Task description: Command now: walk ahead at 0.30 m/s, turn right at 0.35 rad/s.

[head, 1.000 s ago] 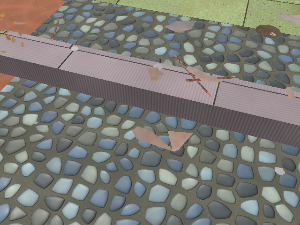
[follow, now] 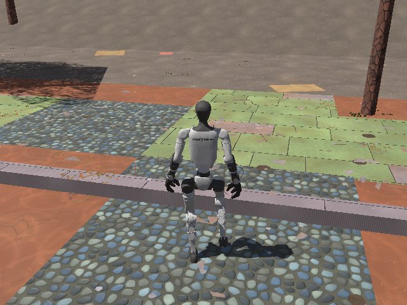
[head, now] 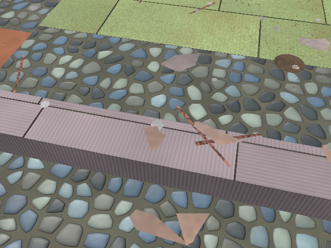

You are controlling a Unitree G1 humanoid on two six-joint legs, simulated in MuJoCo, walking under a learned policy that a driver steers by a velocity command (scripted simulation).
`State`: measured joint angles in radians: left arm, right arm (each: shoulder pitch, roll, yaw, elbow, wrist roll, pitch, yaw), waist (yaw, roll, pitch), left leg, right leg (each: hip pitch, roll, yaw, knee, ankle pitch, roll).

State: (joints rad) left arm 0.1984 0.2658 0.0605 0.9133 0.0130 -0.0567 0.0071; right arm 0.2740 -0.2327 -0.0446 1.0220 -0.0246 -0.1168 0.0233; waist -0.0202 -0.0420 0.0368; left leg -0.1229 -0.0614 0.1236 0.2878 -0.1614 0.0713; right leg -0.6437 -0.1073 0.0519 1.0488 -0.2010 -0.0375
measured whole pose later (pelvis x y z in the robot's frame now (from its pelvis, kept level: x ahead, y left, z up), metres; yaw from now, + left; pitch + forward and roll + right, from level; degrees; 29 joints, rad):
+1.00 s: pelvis +0.24 -0.02 +0.00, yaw -32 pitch +2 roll -1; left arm 0.17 0.30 0.08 0.83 0.05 0.01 -0.07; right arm 0.41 -0.25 -0.05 0.91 -0.03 -0.08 0.00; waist -0.06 -0.05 -0.02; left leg -0.01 0.01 0.07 0.22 -0.25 0.02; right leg -0.57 0.02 0.11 0.91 -0.17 0.01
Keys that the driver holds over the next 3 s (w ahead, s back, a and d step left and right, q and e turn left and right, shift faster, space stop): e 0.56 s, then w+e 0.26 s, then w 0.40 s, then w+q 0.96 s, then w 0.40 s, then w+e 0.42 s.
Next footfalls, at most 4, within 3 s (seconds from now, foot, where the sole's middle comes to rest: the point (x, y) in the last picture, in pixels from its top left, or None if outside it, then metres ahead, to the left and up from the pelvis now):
0.20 right None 0.25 -0.10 -0.78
0.72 left None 0.26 0.09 -0.78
1.16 right None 0.33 -0.22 -0.78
1.80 left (220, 152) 0.85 -0.23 -0.62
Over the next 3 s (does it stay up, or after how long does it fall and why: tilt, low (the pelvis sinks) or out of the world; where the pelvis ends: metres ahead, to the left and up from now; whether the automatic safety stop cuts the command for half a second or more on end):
stays up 1.41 -0.26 0.16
